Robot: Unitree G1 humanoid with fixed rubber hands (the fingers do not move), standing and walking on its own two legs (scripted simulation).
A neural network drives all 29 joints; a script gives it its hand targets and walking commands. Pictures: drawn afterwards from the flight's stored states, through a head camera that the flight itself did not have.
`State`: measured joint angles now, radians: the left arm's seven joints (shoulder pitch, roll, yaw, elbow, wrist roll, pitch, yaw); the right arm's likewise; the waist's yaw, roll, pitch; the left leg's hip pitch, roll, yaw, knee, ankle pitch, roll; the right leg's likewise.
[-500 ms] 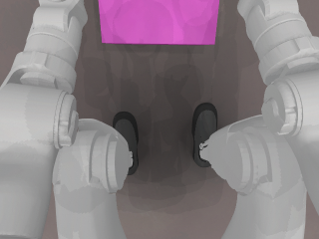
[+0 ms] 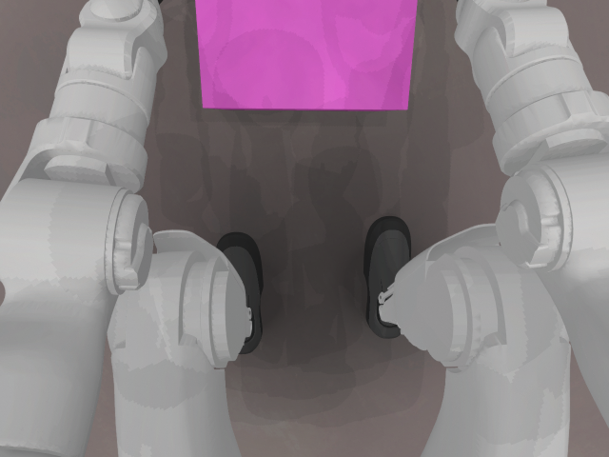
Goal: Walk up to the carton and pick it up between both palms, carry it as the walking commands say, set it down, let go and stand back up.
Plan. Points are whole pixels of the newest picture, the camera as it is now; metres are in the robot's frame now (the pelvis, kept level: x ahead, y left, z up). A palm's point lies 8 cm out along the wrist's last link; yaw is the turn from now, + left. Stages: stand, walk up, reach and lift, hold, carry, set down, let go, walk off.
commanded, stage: reach and lift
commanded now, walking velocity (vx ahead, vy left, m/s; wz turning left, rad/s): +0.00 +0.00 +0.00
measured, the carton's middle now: out of the picture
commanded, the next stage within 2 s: none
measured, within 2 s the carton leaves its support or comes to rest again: leaves its support in 0.06 s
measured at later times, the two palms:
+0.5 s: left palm out of the picture +0.54 +0.16 -0.12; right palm out of the picture +0.54 -0.15 -0.11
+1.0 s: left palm out of the picture +0.52 +0.15 -0.07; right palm out of the picture +0.53 -0.15 -0.05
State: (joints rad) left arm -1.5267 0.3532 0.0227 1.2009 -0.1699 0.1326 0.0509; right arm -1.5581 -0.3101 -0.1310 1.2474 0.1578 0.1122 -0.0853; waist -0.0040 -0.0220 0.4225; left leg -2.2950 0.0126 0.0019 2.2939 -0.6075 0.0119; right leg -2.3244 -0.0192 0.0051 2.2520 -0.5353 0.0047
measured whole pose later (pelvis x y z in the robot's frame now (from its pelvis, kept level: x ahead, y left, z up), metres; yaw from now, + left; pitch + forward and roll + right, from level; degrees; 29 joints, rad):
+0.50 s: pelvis -0.01 -0.01 +0.02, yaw +1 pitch +38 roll -1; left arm -1.44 0.30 0.14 1.08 -0.06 0.23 0.11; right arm -1.41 -0.21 -0.29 1.01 0.04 0.20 -0.13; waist -0.02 -0.01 0.25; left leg -2.31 -0.02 -0.02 2.19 -0.55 -0.01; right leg -2.32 0.01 0.02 2.16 -0.51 0.03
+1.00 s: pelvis +0.01 -0.01 +0.06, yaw +3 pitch +46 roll +0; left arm -1.21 0.15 0.25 0.84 0.08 0.30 0.14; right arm -1.19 -0.05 -0.42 0.76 -0.07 0.25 -0.21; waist -0.04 -0.03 0.00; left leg -2.29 -0.04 -0.03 2.06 -0.56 -0.04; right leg -2.31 0.03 0.03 2.05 -0.53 0.03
